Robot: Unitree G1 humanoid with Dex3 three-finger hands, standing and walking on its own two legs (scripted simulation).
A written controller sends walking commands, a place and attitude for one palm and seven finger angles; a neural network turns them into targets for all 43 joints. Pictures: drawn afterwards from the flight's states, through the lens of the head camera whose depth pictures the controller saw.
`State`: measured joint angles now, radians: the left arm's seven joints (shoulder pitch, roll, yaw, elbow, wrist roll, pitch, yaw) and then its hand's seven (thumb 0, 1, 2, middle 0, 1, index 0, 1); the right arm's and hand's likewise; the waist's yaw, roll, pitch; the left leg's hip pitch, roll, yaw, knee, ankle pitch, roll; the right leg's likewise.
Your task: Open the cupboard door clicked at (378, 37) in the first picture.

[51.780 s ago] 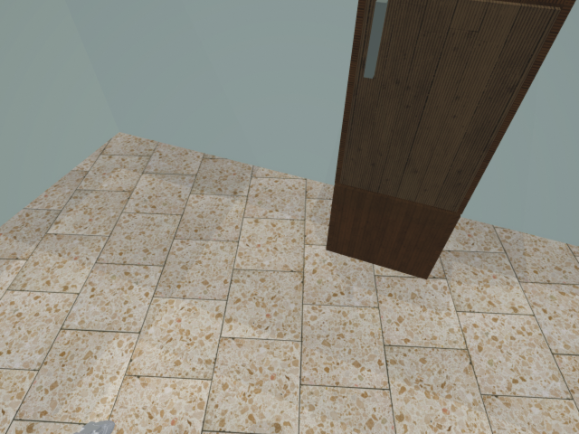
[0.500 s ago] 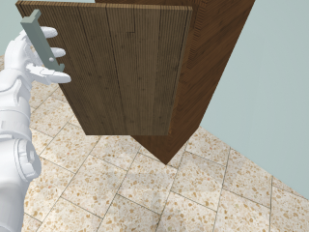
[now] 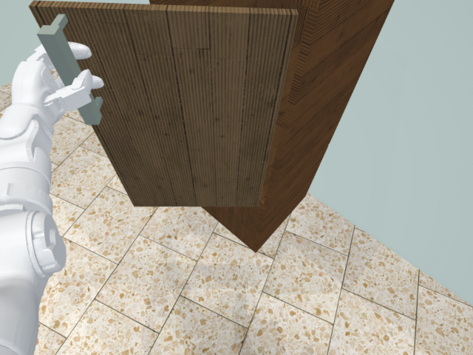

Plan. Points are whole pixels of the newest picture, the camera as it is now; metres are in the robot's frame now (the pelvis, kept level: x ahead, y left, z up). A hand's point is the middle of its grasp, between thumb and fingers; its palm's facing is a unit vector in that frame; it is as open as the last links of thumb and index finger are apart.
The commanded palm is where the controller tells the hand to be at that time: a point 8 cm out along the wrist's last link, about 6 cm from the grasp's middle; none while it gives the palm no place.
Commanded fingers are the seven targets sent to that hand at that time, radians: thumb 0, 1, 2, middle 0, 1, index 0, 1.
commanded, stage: close the thumb around the handle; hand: left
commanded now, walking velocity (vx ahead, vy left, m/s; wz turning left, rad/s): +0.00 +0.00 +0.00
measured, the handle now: (78, 73) +0.55 +0.23 +0.17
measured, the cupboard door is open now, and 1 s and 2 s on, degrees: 43 81 84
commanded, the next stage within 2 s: pull the door open along its arc in 0.06 s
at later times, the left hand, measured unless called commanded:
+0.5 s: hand (79, 108) +0.45 +0.21 +0.17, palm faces -0.05 -1.00 +0.00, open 5.9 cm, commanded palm +0.40 +0.26 +0.17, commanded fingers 0.00 0.90 0.90 -0.40 -1.35 -0.40 -1.35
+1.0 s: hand (131, 209) +0.28 +0.11 +0.17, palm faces +0.31 -0.95 +0.02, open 6.3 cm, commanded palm +0.22 +0.18 +0.17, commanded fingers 0.00 0.90 0.90 -0.40 -1.35 -0.40 -1.35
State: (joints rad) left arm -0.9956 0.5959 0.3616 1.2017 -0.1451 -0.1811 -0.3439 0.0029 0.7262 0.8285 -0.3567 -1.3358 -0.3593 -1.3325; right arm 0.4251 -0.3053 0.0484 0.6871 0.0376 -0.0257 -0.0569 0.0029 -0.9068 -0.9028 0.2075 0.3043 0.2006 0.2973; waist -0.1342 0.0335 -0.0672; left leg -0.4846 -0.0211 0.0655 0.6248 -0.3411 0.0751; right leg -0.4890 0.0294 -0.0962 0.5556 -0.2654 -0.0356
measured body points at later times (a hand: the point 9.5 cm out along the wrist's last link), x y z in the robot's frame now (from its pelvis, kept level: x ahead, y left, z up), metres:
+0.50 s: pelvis +0.01 -0.01 +0.00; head +0.05 -0.02 +0.45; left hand +0.45 +0.26 +0.17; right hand +0.05 -0.28 -0.11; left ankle -0.02 +0.06 -0.73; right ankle +0.00 -0.10 -0.73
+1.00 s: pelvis +0.00 -0.04 +0.01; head -0.05 -0.07 +0.46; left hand +0.26 +0.16 +0.18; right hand +0.23 -0.22 -0.05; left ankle -0.02 +0.06 -0.73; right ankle +0.00 -0.10 -0.73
